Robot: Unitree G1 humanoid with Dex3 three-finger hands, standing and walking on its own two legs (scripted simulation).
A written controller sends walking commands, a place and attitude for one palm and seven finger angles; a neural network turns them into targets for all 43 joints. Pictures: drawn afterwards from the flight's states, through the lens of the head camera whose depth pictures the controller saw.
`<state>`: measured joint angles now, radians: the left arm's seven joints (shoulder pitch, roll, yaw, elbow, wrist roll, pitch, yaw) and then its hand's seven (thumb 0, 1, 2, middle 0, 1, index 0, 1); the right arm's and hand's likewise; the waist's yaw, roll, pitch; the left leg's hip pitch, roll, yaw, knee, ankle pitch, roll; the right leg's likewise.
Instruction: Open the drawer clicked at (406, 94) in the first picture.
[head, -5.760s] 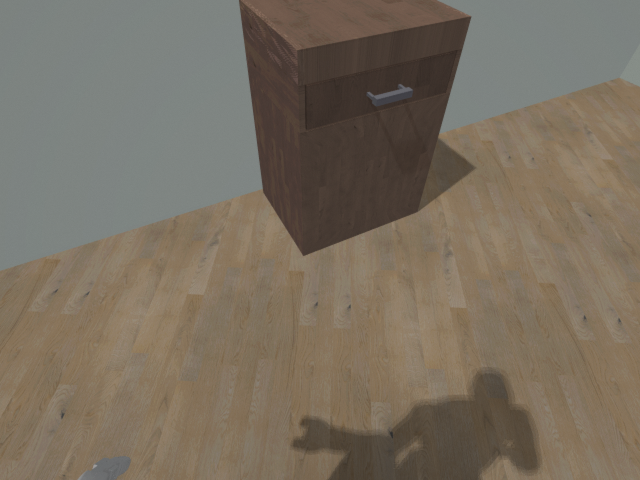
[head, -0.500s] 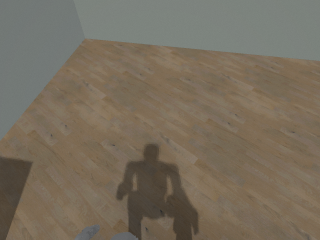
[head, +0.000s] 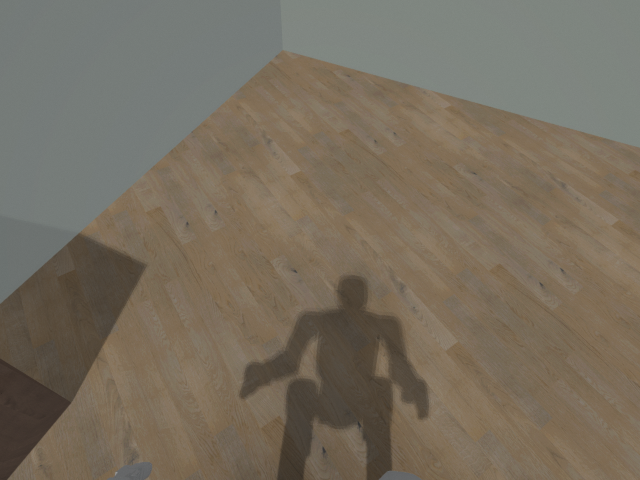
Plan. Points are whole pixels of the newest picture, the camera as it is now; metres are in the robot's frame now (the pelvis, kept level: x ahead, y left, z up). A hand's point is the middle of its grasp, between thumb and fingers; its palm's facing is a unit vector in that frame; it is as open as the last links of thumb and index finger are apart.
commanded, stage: turn to face it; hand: left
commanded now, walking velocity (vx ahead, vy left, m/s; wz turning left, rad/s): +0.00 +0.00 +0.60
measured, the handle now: out of the picture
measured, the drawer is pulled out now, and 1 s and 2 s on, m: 0.00 0.00 0.00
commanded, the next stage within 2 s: take the last steps up to it in 1.70 s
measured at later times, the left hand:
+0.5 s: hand out of the picture -0.04 +0.18 -0.17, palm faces +0.35 -0.91 -0.24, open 7.4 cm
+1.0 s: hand out of the picture -0.05 +0.27 -0.15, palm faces +0.58 -0.77 -0.26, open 7.4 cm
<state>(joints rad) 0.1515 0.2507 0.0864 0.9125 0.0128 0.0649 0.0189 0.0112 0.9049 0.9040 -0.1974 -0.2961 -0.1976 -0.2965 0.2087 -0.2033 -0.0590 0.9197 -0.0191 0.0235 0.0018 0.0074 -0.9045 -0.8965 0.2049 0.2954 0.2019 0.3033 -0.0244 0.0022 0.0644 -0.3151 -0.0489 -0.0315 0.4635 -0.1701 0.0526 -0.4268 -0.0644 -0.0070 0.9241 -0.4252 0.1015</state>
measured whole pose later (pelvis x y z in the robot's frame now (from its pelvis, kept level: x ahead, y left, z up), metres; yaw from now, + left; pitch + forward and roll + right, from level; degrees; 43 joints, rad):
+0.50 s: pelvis -0.02 -0.03 +0.00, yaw +20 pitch +0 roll +1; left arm 0.24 0.20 0.04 0.89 0.03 0.02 0.01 0.01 0.90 0.90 -0.20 -0.30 -0.21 -0.30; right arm 0.14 -0.28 -0.09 0.94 -0.01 0.08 0.03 0.01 -0.91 -0.90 0.20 0.29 0.20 0.30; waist 0.01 -0.01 0.11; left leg -0.38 0.04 0.05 0.85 -0.44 -0.07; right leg -0.21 -0.17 -0.25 0.56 -0.32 0.03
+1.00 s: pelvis -0.04 +0.02 +0.00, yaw +36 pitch +1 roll -1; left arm 0.10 0.27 0.07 0.88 0.01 0.06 0.02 0.01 0.90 0.90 -0.20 -0.30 -0.20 -0.30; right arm 0.24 -0.19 -0.05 0.93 -0.02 0.03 0.00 0.01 -0.90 -0.90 0.21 0.30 0.20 0.30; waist -0.04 -0.02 0.07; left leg -0.24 -0.10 -0.11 0.43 -0.20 0.07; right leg -0.45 -0.07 0.02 0.98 -0.40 0.12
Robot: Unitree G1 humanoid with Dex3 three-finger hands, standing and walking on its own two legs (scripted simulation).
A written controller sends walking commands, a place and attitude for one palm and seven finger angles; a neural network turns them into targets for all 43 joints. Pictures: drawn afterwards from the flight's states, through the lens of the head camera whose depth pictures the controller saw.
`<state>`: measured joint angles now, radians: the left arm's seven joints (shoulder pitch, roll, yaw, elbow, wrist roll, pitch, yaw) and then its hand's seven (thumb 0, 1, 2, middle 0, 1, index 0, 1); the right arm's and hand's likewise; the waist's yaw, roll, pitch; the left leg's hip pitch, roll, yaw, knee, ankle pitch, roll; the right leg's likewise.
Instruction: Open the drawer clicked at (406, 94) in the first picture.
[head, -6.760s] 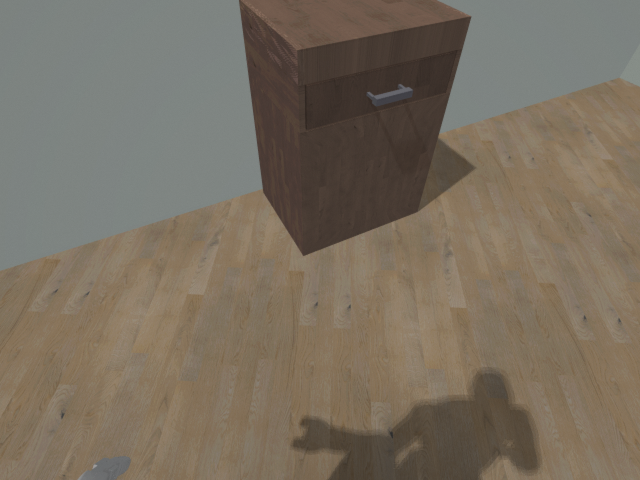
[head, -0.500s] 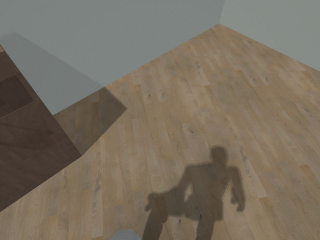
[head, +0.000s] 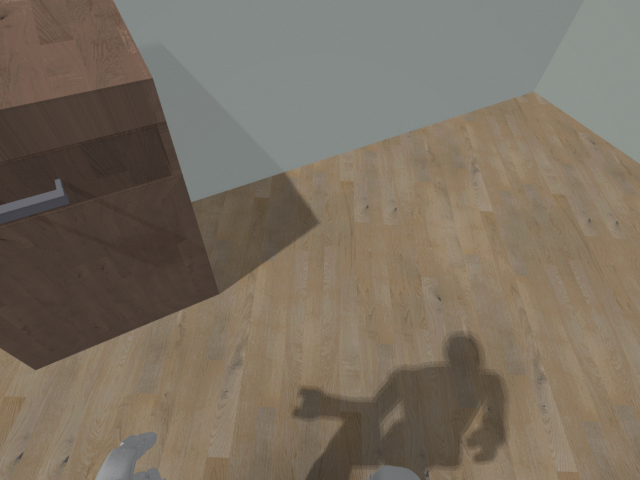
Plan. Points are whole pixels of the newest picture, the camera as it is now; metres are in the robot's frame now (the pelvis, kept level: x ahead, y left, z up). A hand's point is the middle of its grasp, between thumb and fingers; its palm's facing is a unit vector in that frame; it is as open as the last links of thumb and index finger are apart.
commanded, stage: turn to face it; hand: left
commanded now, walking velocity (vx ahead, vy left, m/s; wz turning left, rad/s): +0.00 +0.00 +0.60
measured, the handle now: (26, 199) +0.60 +0.58 -0.12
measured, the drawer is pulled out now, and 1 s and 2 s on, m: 0.00 0.00 0.00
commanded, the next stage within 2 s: take the last steps up to it in 0.70 s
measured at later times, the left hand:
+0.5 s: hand out of the picture +0.00 +0.17 -0.15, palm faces +0.31 -0.91 -0.29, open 7.4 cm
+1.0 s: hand out of the picture -0.06 +0.23 -0.17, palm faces +0.47 -0.86 -0.21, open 7.4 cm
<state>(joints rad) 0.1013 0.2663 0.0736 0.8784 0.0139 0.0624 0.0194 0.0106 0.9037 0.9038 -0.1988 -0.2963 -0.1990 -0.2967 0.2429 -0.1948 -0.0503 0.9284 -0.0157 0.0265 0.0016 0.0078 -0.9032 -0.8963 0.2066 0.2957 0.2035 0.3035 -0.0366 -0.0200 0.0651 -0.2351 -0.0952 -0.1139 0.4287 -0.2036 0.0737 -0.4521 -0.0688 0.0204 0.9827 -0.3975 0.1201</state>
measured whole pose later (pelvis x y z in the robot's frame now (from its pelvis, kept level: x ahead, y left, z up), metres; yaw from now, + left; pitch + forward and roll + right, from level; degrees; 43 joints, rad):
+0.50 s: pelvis -0.01 -0.05 +0.00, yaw +19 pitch -1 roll +2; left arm 0.23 0.18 0.03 0.88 0.03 0.01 0.02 0.01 0.90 0.90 -0.20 -0.30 -0.20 -0.30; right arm 0.20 -0.29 -0.10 0.96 -0.01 0.09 0.02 0.01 -0.91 -0.90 0.20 0.29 0.20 0.30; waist -0.02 0.03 0.08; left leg -0.46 0.03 -0.03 1.06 -0.40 -0.08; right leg -0.17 -0.12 -0.16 0.51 -0.32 0.00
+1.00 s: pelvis -0.02 +0.02 +0.00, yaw +26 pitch -1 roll -1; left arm 0.23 0.24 0.05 0.99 0.03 0.04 0.00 0.01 0.90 0.90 -0.20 -0.30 -0.20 -0.30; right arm 0.21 -0.16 -0.03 0.97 -0.01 -0.02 -0.02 0.00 -0.92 -0.90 0.21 0.30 0.20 0.30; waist 0.01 -0.03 0.03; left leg -0.12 -0.04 0.02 0.38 -0.24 0.07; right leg -0.42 -0.10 -0.04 1.01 -0.38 0.09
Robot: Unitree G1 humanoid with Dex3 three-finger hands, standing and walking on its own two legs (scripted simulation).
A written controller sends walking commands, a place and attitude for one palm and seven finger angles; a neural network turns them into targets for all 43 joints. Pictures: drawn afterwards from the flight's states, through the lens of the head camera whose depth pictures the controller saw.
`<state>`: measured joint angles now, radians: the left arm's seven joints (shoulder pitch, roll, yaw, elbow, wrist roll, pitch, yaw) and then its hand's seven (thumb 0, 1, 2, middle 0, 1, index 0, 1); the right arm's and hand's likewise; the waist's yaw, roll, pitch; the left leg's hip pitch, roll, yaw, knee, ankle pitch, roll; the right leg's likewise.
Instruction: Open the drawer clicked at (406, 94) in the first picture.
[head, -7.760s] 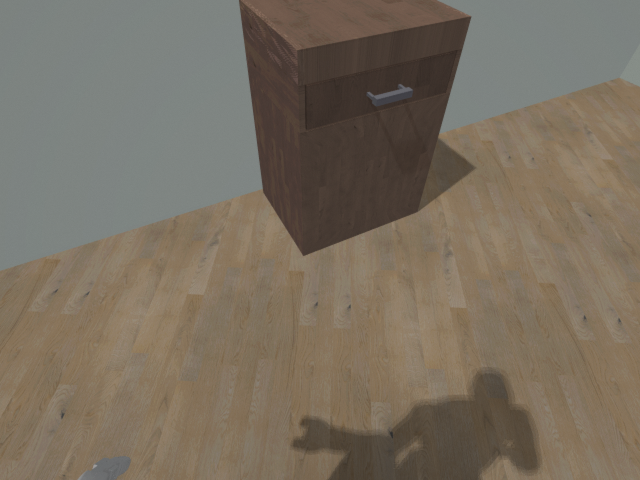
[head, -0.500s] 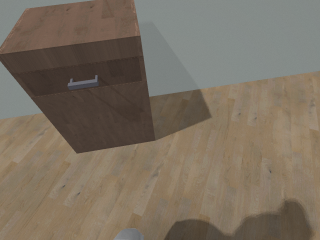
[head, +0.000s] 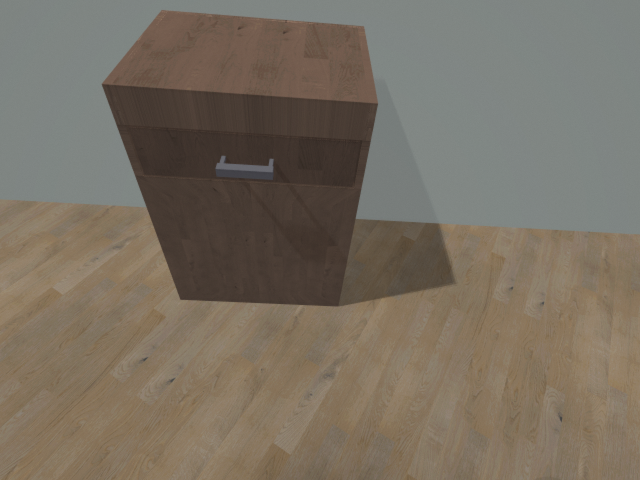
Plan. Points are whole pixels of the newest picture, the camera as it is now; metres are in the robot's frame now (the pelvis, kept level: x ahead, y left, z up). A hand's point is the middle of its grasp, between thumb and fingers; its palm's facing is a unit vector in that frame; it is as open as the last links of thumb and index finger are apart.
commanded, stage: take the last steps up to it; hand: left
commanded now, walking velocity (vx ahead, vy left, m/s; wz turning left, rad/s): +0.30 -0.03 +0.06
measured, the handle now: (246, 166) +0.80 +0.23 -0.12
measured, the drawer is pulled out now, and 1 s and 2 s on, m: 0.00 0.00 0.00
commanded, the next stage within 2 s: come to a stop and stand still in 0.88 s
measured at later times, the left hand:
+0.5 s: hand out of the picture +0.06 +0.12 -0.16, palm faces +0.11 -0.97 -0.23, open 7.3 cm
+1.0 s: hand (210, 416) +0.24 +0.18 -0.18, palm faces +0.11 -0.98 -0.18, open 7.4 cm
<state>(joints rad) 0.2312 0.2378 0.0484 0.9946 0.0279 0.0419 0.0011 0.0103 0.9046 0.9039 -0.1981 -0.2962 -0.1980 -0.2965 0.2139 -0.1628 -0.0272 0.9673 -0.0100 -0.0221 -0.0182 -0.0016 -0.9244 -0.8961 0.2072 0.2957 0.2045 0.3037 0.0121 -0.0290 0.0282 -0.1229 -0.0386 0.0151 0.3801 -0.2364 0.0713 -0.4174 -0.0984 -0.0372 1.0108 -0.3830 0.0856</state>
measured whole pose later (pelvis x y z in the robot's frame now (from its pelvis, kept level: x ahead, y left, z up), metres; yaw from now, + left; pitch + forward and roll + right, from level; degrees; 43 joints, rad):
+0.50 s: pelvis +0.09 -0.06 +0.00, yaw +3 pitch -2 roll +1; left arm 0.37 0.14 0.04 1.09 0.02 -0.05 0.02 0.00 0.93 0.90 -0.20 -0.30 -0.20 -0.30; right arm 0.35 -0.18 -0.07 1.10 -0.02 0.01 0.01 0.01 -0.91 -0.90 0.20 0.29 0.20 0.30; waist -0.02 0.04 0.01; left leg -0.53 0.10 0.02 1.03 -0.20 -0.02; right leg -0.07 -0.01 -0.15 0.34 -0.24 -0.05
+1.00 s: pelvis +0.25 +0.01 -0.01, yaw +1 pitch -1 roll +1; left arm 0.30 0.16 0.06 1.09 0.03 -0.01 0.01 0.01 0.91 0.90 -0.20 -0.30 -0.20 -0.30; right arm 0.20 -0.15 -0.05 1.01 -0.01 -0.08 -0.03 -0.04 -0.96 -0.90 0.21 0.30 0.20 0.30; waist 0.02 -0.04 0.03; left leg -0.17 0.01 0.17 0.41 -0.23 0.04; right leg -0.48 -0.11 -0.08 1.03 -0.33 0.02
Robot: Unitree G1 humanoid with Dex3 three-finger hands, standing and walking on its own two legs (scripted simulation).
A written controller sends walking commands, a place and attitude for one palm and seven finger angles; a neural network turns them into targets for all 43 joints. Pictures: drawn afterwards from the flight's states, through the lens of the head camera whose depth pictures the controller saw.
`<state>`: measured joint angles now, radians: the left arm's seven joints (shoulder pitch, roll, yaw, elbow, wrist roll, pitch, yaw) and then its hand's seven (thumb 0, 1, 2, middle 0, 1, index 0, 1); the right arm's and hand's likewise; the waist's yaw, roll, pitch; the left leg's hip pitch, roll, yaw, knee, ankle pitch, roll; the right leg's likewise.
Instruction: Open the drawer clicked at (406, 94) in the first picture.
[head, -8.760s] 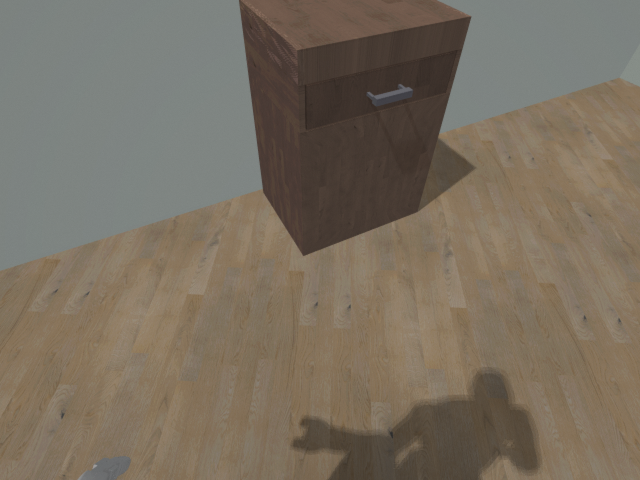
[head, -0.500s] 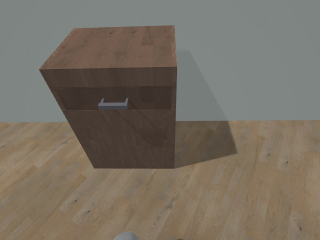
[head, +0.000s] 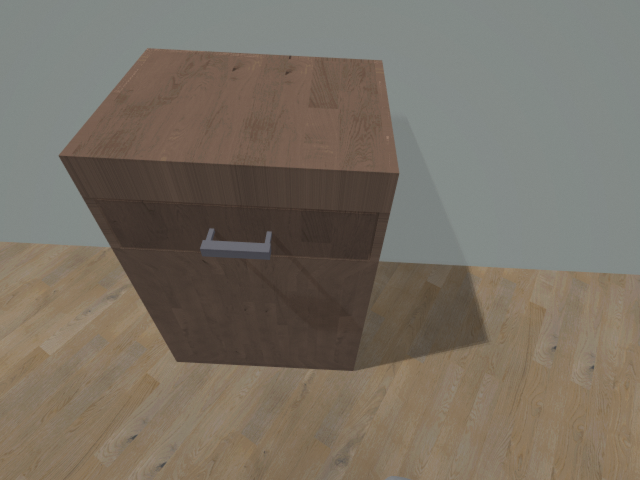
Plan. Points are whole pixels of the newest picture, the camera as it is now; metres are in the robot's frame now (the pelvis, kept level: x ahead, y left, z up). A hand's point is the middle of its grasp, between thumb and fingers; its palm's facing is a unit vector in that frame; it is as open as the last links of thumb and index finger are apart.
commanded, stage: come to a stop and stand still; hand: left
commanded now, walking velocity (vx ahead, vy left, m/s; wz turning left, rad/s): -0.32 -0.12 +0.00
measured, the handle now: (238, 242) +0.55 +0.21 -0.11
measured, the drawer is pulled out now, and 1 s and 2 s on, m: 0.00 0.00 0.00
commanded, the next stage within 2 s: look again from close up in 1.70 s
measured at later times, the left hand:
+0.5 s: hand out of the picture +0.09 +0.18 -0.18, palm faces +0.04 -0.97 -0.24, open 7.4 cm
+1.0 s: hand out of the picture -0.06 +0.19 -0.18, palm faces +0.04 -0.98 -0.20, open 7.4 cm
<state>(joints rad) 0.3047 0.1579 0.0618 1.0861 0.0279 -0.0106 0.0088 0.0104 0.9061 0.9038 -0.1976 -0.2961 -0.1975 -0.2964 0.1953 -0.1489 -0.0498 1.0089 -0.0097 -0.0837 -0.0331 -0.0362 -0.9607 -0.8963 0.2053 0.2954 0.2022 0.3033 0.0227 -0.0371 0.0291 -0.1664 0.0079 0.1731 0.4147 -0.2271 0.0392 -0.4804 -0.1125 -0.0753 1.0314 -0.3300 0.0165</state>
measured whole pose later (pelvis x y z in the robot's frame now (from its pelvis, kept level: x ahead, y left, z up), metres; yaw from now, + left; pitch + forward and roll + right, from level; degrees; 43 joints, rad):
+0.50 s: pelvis +0.00 -0.01 -0.01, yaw +1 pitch -1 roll +2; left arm 0.14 0.16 0.04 0.96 0.04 0.04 0.05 0.01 0.90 0.90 -0.20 -0.30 -0.20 -0.30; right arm 0.25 -0.17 -0.06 1.00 0.00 0.03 -0.02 0.01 -0.91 -0.90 0.20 0.29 0.20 0.30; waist -0.01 -0.01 0.08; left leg -0.25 0.01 0.04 0.69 -0.45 -0.03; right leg -0.41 -0.10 -0.09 0.55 -0.12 -0.01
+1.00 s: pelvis -0.03 +0.01 -0.01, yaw +0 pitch -1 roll +1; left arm 0.39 0.15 0.03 1.04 0.02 0.03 0.00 0.01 0.90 0.90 -0.20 -0.30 -0.20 -0.30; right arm 0.37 -0.18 0.00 0.99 -0.03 0.00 -0.02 0.01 -0.91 -0.90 0.20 0.29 0.20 0.30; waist -0.01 0.01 0.01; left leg -0.21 -0.01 0.06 0.52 -0.29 0.03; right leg -0.34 0.01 -0.07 0.60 -0.31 -0.07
